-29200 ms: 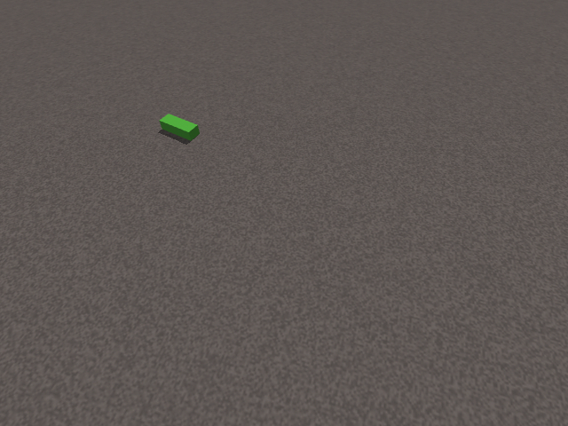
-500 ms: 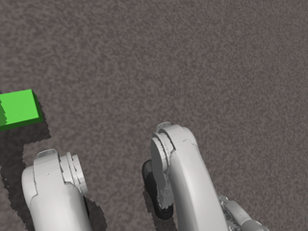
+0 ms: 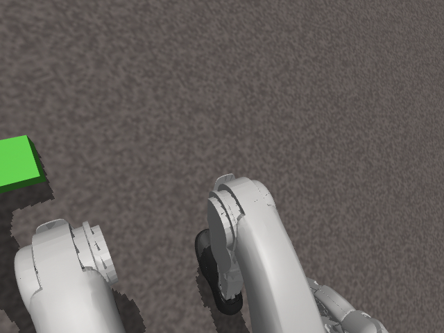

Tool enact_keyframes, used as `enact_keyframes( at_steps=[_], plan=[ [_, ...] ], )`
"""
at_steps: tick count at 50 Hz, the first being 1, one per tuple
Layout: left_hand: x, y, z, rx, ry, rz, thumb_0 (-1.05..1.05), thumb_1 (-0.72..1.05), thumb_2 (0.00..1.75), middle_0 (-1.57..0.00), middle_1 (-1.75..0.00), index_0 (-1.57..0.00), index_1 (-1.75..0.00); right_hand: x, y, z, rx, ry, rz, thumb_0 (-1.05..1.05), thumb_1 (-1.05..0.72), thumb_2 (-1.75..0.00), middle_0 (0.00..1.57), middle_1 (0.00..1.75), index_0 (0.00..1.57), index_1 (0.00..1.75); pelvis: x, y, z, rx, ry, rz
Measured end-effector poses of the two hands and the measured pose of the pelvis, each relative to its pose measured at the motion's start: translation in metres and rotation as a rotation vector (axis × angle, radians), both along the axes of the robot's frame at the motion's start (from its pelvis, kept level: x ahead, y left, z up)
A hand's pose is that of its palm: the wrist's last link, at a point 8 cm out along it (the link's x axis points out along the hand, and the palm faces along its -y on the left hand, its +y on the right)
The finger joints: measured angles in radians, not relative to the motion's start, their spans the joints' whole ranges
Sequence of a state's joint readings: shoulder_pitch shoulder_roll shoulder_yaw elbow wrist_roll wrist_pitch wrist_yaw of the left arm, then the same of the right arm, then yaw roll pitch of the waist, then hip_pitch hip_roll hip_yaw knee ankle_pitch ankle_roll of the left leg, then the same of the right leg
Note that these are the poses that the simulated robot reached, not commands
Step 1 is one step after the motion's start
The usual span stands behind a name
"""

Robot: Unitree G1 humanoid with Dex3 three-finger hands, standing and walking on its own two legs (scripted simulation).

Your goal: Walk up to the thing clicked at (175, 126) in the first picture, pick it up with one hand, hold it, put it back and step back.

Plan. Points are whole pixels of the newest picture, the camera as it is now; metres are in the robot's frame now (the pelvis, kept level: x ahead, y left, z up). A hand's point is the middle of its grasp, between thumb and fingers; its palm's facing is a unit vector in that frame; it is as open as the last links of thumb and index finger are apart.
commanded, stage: rest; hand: left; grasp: from above
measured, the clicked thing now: out of the picture +0.41 +0.33 -0.26
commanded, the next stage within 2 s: open in 0.16 s
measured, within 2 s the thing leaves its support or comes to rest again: neither
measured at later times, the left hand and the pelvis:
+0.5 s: hand out of the picture +0.40 +0.33 -0.23, palm faces -0.45 -0.14 -0.88, open 11.1 cm; pelvis -0.01 +0.00 +0.00, yaw -1 degrees
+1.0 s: hand out of the picture +0.41 +0.34 -0.23, palm faces -0.45 -0.15 -0.88, open 14.0 cm; pelvis +0.00 +0.00 +0.00, yaw -1 degrees
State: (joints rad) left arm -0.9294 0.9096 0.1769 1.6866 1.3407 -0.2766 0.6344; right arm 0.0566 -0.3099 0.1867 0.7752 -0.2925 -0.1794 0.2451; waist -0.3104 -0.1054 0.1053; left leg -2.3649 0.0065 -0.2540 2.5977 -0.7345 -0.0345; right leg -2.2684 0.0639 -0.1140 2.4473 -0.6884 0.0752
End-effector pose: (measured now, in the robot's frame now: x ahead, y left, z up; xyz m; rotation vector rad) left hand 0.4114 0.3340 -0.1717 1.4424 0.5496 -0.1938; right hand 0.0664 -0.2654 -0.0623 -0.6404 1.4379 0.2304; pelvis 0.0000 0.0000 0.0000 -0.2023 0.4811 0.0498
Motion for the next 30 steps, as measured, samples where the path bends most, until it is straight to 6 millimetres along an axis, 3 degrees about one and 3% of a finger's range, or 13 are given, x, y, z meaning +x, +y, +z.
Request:
enact_keyframes(
  at_steps=[18,30],
  plan=[
    [-0.001,0.0,0.0,-0.005,-0.002,-0.001,0.0,-0.11,0.6,-0.57,-0.71,-0.61,-0.66,-0.008,0.004,0.01,0.006,-0.011,0.046,0.0,-0.9,-0.9,0.21,0.3,0.2,0.3,-0.005,0.002,0.001,-0.015,-0.029,-0.009],
    [-0.001,-0.001,-0.003,0.001,-0.019,-0.024,0.0,-0.21,0.78,-0.36,-0.82,-0.38,-0.81,-0.007,0.005,0.015,0.011,-0.005,0.074,0.0,-0.89,-0.89,0.21,0.3,0.2,0.3,-0.007,0.003,0.002,-0.022,-0.036,-0.012]
  ],
)
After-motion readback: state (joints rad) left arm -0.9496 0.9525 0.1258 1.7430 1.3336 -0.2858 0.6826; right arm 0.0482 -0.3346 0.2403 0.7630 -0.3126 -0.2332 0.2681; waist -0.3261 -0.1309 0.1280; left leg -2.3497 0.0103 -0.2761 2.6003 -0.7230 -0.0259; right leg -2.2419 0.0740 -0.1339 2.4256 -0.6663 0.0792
